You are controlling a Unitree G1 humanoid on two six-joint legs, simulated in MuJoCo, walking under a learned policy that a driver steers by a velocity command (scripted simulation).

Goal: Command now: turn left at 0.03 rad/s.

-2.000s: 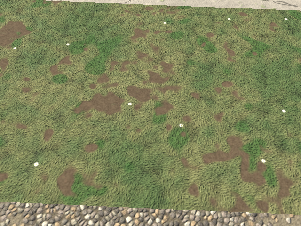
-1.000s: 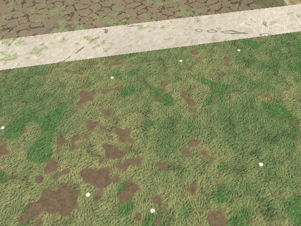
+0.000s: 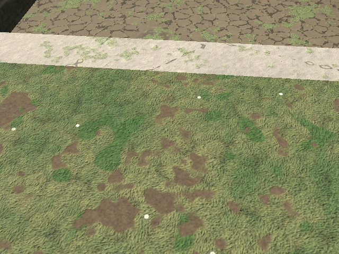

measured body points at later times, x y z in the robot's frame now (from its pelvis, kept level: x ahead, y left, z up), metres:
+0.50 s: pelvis +0.01 +0.00 +0.00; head +0.01 +0.00 +0.45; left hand +0.01 +0.25 -0.16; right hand +0.01 -0.24 -0.16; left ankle +0.00 +0.12 -0.74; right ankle +0.00 -0.09 -0.74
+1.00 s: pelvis +0.19 +0.03 -0.01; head +0.23 +0.04 +0.44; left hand +0.37 +0.25 -0.14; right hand +0.07 -0.18 -0.15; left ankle +0.03 +0.12 -0.75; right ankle +0.35 -0.07 -0.71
